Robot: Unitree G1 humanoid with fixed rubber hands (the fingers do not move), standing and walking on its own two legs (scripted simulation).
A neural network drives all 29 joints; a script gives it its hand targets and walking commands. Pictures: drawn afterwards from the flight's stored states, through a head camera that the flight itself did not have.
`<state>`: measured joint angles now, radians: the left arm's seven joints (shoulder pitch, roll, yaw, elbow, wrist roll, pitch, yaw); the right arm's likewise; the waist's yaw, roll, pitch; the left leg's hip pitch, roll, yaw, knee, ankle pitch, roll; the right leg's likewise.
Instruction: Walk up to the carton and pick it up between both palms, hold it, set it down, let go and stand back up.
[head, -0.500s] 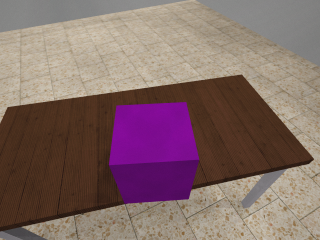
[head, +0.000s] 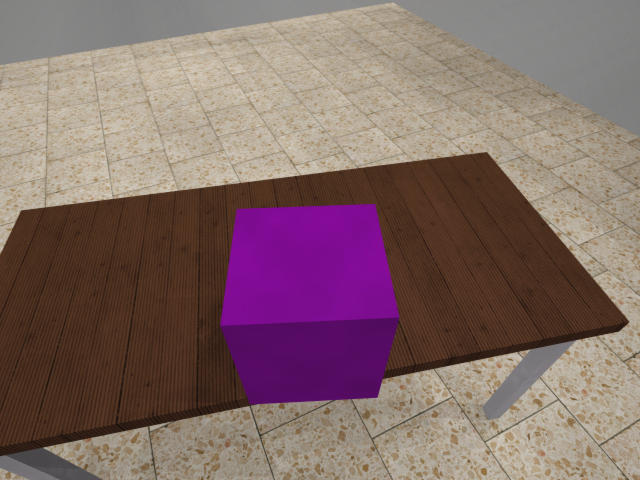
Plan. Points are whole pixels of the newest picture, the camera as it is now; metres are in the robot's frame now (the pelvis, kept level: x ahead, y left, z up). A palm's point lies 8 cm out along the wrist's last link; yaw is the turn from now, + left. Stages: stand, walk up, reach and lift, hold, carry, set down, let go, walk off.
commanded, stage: stand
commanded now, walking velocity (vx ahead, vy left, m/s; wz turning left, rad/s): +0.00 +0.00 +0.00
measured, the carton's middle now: (310, 307) +0.39 +0.03 -0.05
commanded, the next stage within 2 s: none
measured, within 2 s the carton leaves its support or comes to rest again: neither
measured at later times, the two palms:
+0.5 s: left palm out of the picture -0.01 +0.23 -0.14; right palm out of the picture -0.02 -0.23 -0.14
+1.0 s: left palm out of the picture +0.00 +0.23 -0.14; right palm out of the picture +0.00 -0.23 -0.14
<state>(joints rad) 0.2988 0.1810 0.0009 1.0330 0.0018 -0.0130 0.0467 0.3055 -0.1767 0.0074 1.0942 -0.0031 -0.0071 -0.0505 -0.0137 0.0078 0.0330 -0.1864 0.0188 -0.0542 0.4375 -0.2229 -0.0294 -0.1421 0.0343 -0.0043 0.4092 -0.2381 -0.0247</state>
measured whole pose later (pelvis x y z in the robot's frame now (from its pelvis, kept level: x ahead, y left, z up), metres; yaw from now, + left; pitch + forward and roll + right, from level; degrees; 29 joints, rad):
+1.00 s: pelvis +0.00 +0.00 +0.00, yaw +2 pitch -2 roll +0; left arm 0.31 0.17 0.01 1.04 0.00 -0.01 0.05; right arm 0.29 -0.16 0.01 1.11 0.00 -0.01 -0.06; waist -0.01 0.00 0.04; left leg -0.19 0.01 -0.09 0.44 -0.23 -0.03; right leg -0.13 0.02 -0.04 0.41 -0.25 -0.02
